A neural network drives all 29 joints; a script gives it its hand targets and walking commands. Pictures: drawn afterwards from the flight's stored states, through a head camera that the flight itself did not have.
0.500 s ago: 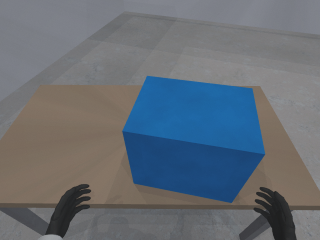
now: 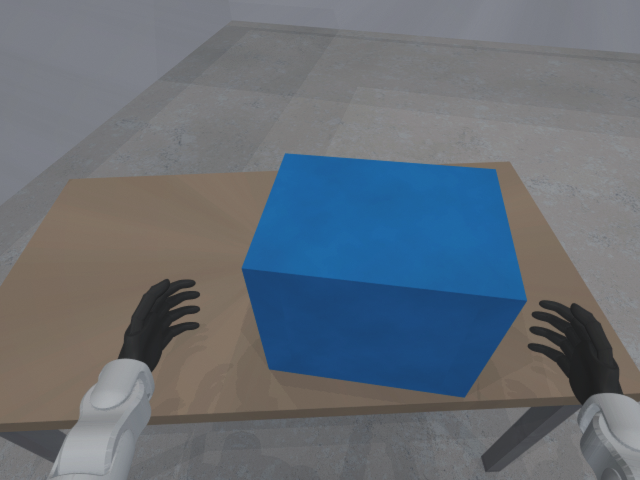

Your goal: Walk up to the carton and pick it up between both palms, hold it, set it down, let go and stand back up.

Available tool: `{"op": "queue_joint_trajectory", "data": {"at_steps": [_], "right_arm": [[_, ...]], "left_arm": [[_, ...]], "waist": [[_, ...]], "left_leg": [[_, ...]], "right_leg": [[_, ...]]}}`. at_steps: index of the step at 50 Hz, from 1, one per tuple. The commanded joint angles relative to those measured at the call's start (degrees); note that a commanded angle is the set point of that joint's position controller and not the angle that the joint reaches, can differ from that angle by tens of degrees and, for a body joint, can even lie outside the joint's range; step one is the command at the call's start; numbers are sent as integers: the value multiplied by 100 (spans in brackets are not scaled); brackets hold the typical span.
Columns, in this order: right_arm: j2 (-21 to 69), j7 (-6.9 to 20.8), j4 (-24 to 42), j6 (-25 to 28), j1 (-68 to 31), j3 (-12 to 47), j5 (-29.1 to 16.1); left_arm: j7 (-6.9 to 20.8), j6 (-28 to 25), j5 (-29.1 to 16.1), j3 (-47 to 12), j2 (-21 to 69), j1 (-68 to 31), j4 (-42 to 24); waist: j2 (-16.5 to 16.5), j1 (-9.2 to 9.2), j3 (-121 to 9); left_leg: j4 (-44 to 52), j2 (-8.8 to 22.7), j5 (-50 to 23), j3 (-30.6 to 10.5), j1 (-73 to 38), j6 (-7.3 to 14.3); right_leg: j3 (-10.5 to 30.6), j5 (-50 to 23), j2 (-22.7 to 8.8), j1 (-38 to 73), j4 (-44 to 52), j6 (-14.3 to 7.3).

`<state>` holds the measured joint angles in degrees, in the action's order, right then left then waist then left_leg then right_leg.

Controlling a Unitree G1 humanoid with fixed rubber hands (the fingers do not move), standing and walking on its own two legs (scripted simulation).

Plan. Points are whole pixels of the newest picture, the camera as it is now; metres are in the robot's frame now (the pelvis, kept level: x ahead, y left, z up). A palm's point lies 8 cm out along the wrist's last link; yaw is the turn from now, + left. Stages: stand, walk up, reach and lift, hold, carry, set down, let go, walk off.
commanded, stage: reach and lift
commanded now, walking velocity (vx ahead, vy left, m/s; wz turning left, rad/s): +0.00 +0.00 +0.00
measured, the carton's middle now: (375, 275) +0.43 -0.05 -0.01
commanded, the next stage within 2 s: none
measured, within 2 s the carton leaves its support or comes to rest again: neither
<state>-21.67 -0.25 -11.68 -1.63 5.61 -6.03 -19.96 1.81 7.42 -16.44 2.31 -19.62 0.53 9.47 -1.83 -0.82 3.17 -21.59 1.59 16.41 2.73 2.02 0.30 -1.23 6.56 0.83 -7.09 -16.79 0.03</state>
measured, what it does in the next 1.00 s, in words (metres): shifts its weight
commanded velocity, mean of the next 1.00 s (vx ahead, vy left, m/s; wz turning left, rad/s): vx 0.00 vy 0.00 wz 0.00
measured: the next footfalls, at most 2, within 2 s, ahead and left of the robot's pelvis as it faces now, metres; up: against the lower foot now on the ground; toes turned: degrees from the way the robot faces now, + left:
none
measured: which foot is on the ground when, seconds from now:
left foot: down 0.00-1.00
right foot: down 0.00-1.00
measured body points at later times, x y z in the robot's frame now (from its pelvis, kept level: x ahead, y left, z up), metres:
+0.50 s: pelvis -0.03 -0.03 +0.00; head +0.00 -0.04 +0.44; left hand +0.36 +0.22 +0.10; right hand +0.33 -0.28 +0.06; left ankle -0.05 +0.10 -0.75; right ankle +0.03 -0.13 -0.75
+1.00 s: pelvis -0.03 -0.04 -0.01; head +0.02 -0.03 +0.44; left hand +0.42 +0.21 +0.13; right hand +0.38 -0.30 +0.11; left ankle -0.05 +0.10 -0.75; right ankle +0.03 -0.13 -0.75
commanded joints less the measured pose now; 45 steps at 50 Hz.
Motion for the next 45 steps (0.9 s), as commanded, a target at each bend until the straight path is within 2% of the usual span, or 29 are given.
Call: {"op": "queue_joint_trajectory", "data": {"at_steps": [1,4,7,8,11,12,14,18,21,22,23,24,25,27,28,29,31,32,33,34,35,37,38,39,41,42,43,44,45], "right_arm": [[-1041,45,1306,-45,-1317,-440,-91],[-1016,57,932,-253,-1722,-468,-72],[-1061,89,836,-372,-2200,-479,-145],[-1044,61,855,-391,-2460,-541,-66],[-1113,-34,687,-461,-2950,-581,39],[-1122,-19,435,-499,-3251,-617,68],[-1060,-69,593,-472,-3358,-515,32],[-1093,-210,86,-595,-3750,-350,57],[-963,-281,-293,-737,-3895,-208,60],[-959,-327,-94,-719,-4121,-195,9],[-964,-368,-73,-737,-4377,-217,51],[-1023,-365,-82,-712,-4284,-180,-7],[-1024,-394,-6,-721,-4524,-226,25],[-1122,-376,-274,-780,-4957,-341,136],[-1096,-356,-482,-826,-5021,-358,116],[-1067,-375,-310,-830,-5065,-288,70],[-1076,-392,-474,-821,-5190,-314,104],[-1062,-375,-506,-815,-5316,-276,71],[-1098,-353,-787,-843,-5442,-248,32],[-1180,-342,-762,-864,-5810,-258,-10],[-1129,-315,-944,-883,-5858,-304,66],[-1269,-282,-1023,-862,-6128,-279,7],[-1208,-251,-1300,-865,-5990,-117,-81],[-1235,-266,-1088,-834,-6173,-59,-99],[-1314,-267,-1145,-775,-6463,-167,-42],[-1196,-283,-1452,-794,-6558,-86,-55],[-1248,-265,-1501,-776,-6806,-67,-69],[-1287,-268,-1894,-820,-6700,-43,-59],[-1271,-279,-2005,-794,-6932,-81,-61]], "left_arm": [[-46,85,21,648,-1043,-1617,-974],[7,193,11,621,-1056,-2064,-473],[-63,209,-114,538,-1254,-2660,-620],[-53,228,-208,507,-1266,-2941,-285],[-22,261,-321,589,-1485,-3451,186],[-21,217,-337,469,-1503,-3810,272],[-12,162,-386,512,-1620,-3921,319],[97,315,-336,560,-1748,-4328,857],[233,441,-291,538,-1712,-4414,1343],[247,424,-288,524,-1834,-4668,1146],[278,437,-275,551,-1848,-4859,1400],[269,447,-195,571,-1896,-4748,1196],[252,434,-254,600,-2013,-5092,1152],[221,419,-353,511,-2113,-5511,1530],[209,412,-379,459,-2081,-5624,1745],[207,437,-346,420,-2137,-5667,1781],[176,420,-330,344,-2162,-5879,1576],[170,417,-317,405,-2214,-5909,1643],[194,411,-336,300,-2232,-6122,1893],[190,406,-431,266,-2307,-6422,2069],[206,382,-431,191,-2322,-6569,2234],[149,307,-466,146,-2347,-6756,2270],[148,307,-426,83,-2329,-6649,2466],[156,261,-473,141,-2438,-6730,2553],[162,206,-510,2,-2448,-7074,2677],[172,155,-500,39,-2499,-7272,2910],[161,128,-517,57,-2482,-7383,3156],[212,130,-537,-102,-2441,-7355,3481],[198,73,-539,-105,-2417,-7568,3489]], "waist": [[-83,127,-1359],[-65,122,-1273],[-244,131,-1646],[-66,77,-1754],[178,-25,-2132],[94,-80,-2218],[213,-33,-2657],[424,-128,-2881],[560,-224,-2696],[496,-258,-2934],[598,-282,-2912],[437,-236,-3090],[321,-236,-3248],[399,-308,-3002],[280,-272,-2916],[312,-333,-3179],[53,-327,-3323],[64,-261,-3515],[22,-378,-3436],[26,-361,-3478],[83,-449,-3444],[99,-420,-3595],[-18,-424,-3655],[124,-332,-3787],[117,-494,-4163],[23,-472,-4057],[181,-423,-4080],[85,-493,-3881],[9,-518,-3951]], "left_leg": [[362,-95,-2601,-246,742,-416],[468,-60,-1778,-243,1062,-294],[474,-68,-1606,-253,1219,-263],[431,-100,-1329,-236,1338,-175],[349,-174,-1242,-231,1523,-57],[350,-147,-1056,-259,1512,-52],[258,-178,-1247,-266,1507,-15],[171,-250,-1479,-261,1690,17],[242,-290,-1345,-318,1809,72],[207,-320,-1445,-338,1793,74],[205,-336,-1302,-330,1858,113],[188,-318,-1575,-325,1711,52],[171,-329,-1493,-320,1690,36],[216,-323,-1169,-286,1917,52],[258,-305,-977,-290,2030,51],[213,-340,-1072,-285,1893,61],[170,-321,-1271,-313,1804,-18],[135,-319,-1347,-319,1783,-9],[103,-318,-1362,-350,1854,-42],[119,-335,-1197,-339,1987,-21],[156,-325,-1025,-324,1961,1],[133,-300,-1037,-348,1995,-21],[97,-306,-1102,-353,1944,-39],[126,-319,-1108,-317,2035,2],[79,-346,-1096,-320,2210,-5],[65,-354,-989,-298,2303,-3],[68,-332,-973,-300,2372,21],[84,-336,-983,-327,2349,-6],[65,-337,-886,-327,2368,-6]], "right_leg": [[334,-1183,173,1122,-52,-303],[327,-663,126,1016,-86,-328],[368,-626,105,1014,-185,-345],[349,-513,84,971,-211,-309],[372,-649,45,1138,-306,-233],[346,-494,43,971,-343,-226],[351,-693,34,1175,-435,-181],[374,-1210,30,1433,-557,-110],[423,-1203,-31,1492,-453,-46],[426,-1358,-27,1582,-487,-43],[431,-1275,-51,1569,-478,-17],[404,-1538,0,1656,-520,-44],[402,-1374,-13,1589,-505,-42],[360,-1019,-21,1351,-503,-22],[340,-729,-34,1218,-505,-58],[325,-879,-52,1320,-514,-35],[333,-1121,-30,1345,-551,-70],[336,-1259,-41,1383,-591,-78],[312,-1302,-59,1346,-605,-82],[323,-1154,-89,1329,-608,-67],[299,-950,-93,1235,-565,-54],[238,-1007,-64,1150,-626,-39],[255,-1026,-75,1118,-598,-58],[264,-1099,-100,1210,-616,-34],[259,-1368,-111,1351,-713,-15],[271,-1184,-135,1294,-709,-14],[246,-1156,-129,1212,-706,1],[260,-1121,-137,1176,-656,-9],[274,-1025,-147,1057,-665,-28]]}}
